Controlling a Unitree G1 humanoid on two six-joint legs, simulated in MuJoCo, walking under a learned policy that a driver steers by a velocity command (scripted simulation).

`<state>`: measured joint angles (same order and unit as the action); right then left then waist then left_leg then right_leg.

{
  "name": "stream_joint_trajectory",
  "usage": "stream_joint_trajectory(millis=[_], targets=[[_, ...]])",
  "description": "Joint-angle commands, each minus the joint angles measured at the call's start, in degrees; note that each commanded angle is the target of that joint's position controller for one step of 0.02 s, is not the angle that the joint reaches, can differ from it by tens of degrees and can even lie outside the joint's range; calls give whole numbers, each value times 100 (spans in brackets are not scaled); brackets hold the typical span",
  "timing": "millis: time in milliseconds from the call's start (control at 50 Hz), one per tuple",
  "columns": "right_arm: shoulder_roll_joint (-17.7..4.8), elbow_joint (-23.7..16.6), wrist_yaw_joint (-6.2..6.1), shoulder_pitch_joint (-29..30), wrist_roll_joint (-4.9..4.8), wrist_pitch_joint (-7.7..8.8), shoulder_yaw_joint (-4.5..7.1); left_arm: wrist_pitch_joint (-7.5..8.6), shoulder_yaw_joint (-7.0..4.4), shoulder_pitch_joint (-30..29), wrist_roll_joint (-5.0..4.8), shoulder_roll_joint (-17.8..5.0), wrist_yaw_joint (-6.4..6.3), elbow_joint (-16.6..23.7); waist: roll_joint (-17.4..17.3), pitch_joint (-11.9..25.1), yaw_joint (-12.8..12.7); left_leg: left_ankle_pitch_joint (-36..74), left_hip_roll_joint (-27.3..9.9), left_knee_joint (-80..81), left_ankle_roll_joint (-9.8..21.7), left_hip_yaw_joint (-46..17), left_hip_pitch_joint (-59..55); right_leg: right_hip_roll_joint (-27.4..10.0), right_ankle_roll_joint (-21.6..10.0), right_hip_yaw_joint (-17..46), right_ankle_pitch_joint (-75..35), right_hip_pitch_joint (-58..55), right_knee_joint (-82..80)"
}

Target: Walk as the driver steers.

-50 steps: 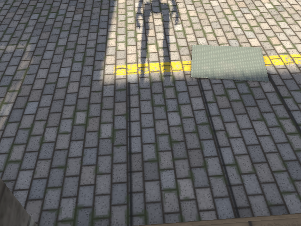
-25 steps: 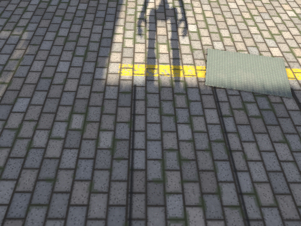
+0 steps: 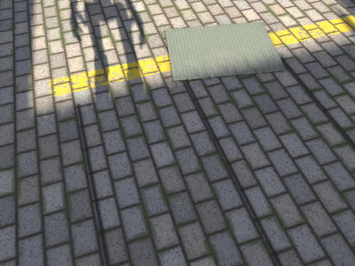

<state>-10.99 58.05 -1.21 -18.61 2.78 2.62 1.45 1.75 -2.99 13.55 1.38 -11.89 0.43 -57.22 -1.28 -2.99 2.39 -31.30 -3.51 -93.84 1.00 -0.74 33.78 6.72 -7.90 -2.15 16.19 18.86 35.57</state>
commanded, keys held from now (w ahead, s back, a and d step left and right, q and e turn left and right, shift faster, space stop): w+e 0.08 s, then w+q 0.92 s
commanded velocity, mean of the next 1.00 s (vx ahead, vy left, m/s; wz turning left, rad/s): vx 0.50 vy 0.00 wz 0.24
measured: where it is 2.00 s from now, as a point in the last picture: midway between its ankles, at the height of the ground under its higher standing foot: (102, 172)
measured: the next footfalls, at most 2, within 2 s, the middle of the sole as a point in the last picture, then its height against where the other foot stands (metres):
left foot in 0.42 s outside the picture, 0.17 m lower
right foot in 0.86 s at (174, 225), level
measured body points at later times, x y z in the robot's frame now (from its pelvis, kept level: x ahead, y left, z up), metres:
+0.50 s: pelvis +0.33 +0.09 -0.16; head +0.35 +0.11 +0.29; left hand +0.27 +0.33 -0.32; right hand +0.44 -0.16 -0.28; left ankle +0.40 +0.18 -0.89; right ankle +0.13 -0.05 -0.64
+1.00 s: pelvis +0.61 +0.10 -0.15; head +0.64 +0.09 +0.30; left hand +0.68 +0.39 -0.25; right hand +0.73 -0.15 -0.29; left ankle +0.51 +0.19 -0.81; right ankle +0.67 +0.02 -0.89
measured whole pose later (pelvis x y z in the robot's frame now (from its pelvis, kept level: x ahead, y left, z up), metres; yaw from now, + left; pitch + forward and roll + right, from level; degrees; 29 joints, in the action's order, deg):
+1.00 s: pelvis +0.61 +0.10 -0.15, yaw +19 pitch +1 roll +0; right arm -15.6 51.4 1.2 -18.4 1.6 1.5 5.1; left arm 4.8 -2.1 7.5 1.7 -12.4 -0.9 -47.9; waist -2.4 -1.1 1.8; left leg -21.4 2.3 -64.0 4.4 -2.0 24.1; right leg 1.2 -2.5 -2.9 11.6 15.9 26.4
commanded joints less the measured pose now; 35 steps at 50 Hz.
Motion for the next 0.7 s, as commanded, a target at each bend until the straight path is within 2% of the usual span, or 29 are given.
stream_joint_trajectory(millis=[20, 40, 60, 80, 100, 120, 140, 180, 200, 240, 260, 300, 340, 360, 380, 400, 420, 440, 460, 480, 500, 520, 540, 560, 580, 600, 640, 660, 700], targets=[[-529, -641, 55, 543, 125, -88, 151, 178, -104, 402, -144, -813, -134, 216, -338, -300, -32, 1609, -357, 3114, -477, -273, 581, -1874, -1233, 2424, -2044, 252, -1612], [-315, -464, 96, 179, 180, -143, 88, 173, -169, 420, -73, -974, -141, 181, 173, 86, 6, 1691, -166, 3162, -469, -6, -251, -1645, -1126, 2054, -3068, 471, -1560], [-275, -172, 137, -529, 87, -155, 101, 200, -222, 578, 7, -1068, -114, 156, 626, 439, 135, 2555, -71, 2751, -370, 85, -487, -1617, -1094, 1932, -3668, 320, -1308], [-689, -369, 161, -11, -48, -96, 262, 278, -197, 663, -71, -764, -117, -17, 460, 136, 26, 3790, -318, 3542, -298, -393, 283, -1327, -920, 1874, -2565, -122, -962], [-681, -524, 212, 384, -97, -47, 275, 311, -136, 664, -141, -584, -122, 28, 338, 64, -71, 4499, -250, 4449, -181, -238, 242, -1082, -826, 1735, -1604, 41, -956], [-583, -571, 256, 621, -17, 6, 248, 329, -103, 598, -160, -464, -119, -14, 502, 76, -130, 5297, -239, 4929, -106, -251, -15, -970, -719, 1722, -646, 118, -727], [-572, -600, 297, 838, 14, 24, 239, 342, -72, 598, -98, -423, -114, 54, 440, 120, -214, 5693, -160, 5151, -64, -190, -248, -897, -673, 1671, -16, 241, -590], [-508, -643, 368, 983, 2, -5, 245, 343, -23, 809, 24, -463, -119, 26, 567, 9, -340, 5676, -108, 5152, -16, -268, -159, -1042, -738, 1926, 563, 255, -267], [-554, -708, 409, 1215, 32, 13, 257, 364, -30, 876, 62, -510, -117, 45, 416, -127, -413, 5727, -89, 5262, 47, -320, -38, -1102, -732, 1996, 769, 195, -62], [-556, -907, 418, 1751, 1, 67, 261, 369, -2, 1220, 140, -620, -178, -55, 397, -448, -669, 5383, -87, 5381, 65, -537, 601, -1348, -816, 2297, 978, -244, 277], [-539, -1054, 389, 2050, -46, 108, 246, 388, -31, 1400, 142, -722, -240, -67, 333, -594, -813, 5227, -52, 5606, 14, -616, 903, -1411, -811, 2367, 877, -570, 392], [-478, -1117, 373, 2253, -197, 169, 208, 369, -19, 1583, 226, -724, -339, -202, 445, -874, -1041, 5137, 7, 6257, 28, -764, 994, -1423, -737, 2220, 453, -912, 744], [-458, -1094, 400, 2236, -254, 241, 182, 378, 2, 1561, 257, -702, -376, -275, 409, -1022, -1113, 5147, -52, 6980, 149, -563, 481, -1336, -597, 1904, -70, -935, 1082], [-442, -1038, 409, 2028, -250, 262, 162, 376, 26, 1555, 238, -692, -346, -305, 368, -989, -1039, 5063, -112, 7282, 261, -343, -126, -1366, -564, 1771, -528, -803, 1283], [-592, -773, 414, 1260, -298, 253, 236, 320, -7, 1405, 287, -817, -379, -355, 386, -746, -617, 4762, -348, 7491, 420, -467, -1025, -1540, -620, 1821, -948, -602, 1904], [-863, -344, 415, 73, -267, 217, 348, 270, -43, 1149, 275, -903, -376, -377, 109, -181, 32, 4629, -198, 7584, 486, -233, -2264, -1452, -571, 1409, -1732, -426, 3112], [-1162, 164, 430, -1067, -195, 168, 460, 280, -26, 1115, 251, -735, -272, -374, -414, 394, 444, 4855, 144, 7578, 514, 175, -3435, -904, -323, 600, -1387, -132, 4870], [-1452, 465, 459, -1650, -97, 133, 538, 332, -57, 1575, 113, -369, -182, -445, -1616, 738, 257, 7258, -472, 5873, 784, -394, -5150, -50, 109, -50, 2888, 1848, 7398], [-1221, 221, 466, -1583, -119, 121, 473, 367, -41, 1636, -1, -614, -202, -222, -1415, 1240, 189, 7115, -1023, 5362, 1111, -1626, -6233, -296, 160, 131, 2540, 3438, 7658], [-1270, 20, 350, -1335, -163, 72, 479, 423, 8, 1003, -66, -697, -158, 78, -1457, 1383, 466, 4248, -1409, 6328, 1576, -2536, -6216, -481, 257, 110, 1840, 4341, 7105], [-1273, -39, 214, -1073, -213, -15, 498, 430, 37, 443, 8, -648, -109, 262, -1307, 1325, 408, 1678, -1587, 7196, 1833, -3377, -5464, -741, 316, 209, 1354, 4265, 6623], [-908, -180, 115, -750, -182, 26, 378, 458, 8, -102, 156, -724, -83, 355, -323, 954, 373, 1512, -1527, 7449, 1761, -3489, -4562, -988, 370, 495, 589, 3955, 6052], [-898, -262, 78, -452, -106, 130, 317, 440, 1, -185, 202, -701, -28, 444, -80, 603, 73, 2464, -1448, 7411, 1707, -3350, -3591, -1122, 480, 599, 25, 3390, 5019], [-802, -234, 34, -209, -141, 211, 262, 298, 34, -368, 209, -536, 3, 557, 199, 128, -269, 3591, -1055, 7548, 1547, -2756, -2323, -1220, 723, 584, -204, 2635, 3729], [-900, -239, 48, -220, -159, 256, 295, 214, 42, -340, 265, -418, 27, 576, 71, 157, -299, 4354, -796, 7669, 1508, -2454, -1951, -1125, 862, 423, -251, 2007, 3159], [-989, -277, 47, -221, -163, 261, 313, 179, 93, -270, 226, -314, 46, 581, -180, 372, -337, 4978, -612, 7671, 1502, -2138, -1869, -1024, 940, 297, -315, 1628, 2672], [-879, -375, 83, -216, -225, 200, 316, 195, 147, -544, 88, -289, 77, 775, -596, 511, -305, 5289, -311, 7661, 1412, -1708, -1905, -965, 943, 249, -827, 1213, 1532], [-809, -393, 101, -303, -271, 177, 315, 225, 175, -846, 12, -289, 86, 916, -527, 524, -209, 5193, -231, 7710, 1314, -1629, -1854, -872, 928, 191, -1201, 942, 1035], [-772, -375, 146, -538, -308, 121, 340, 220, 196, -1347, 17, -313, 76, 1086, -370, 389, -31, 4867, -162, 7711, 1138, -1707, -2027, -737, 899, 137, -1577, 836, 498]])
Keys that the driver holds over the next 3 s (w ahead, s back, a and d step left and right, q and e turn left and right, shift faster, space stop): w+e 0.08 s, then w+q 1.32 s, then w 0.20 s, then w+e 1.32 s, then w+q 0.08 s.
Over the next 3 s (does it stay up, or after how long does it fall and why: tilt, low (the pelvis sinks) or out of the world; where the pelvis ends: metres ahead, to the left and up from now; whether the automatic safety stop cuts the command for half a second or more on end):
stays up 1.54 0.57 -0.17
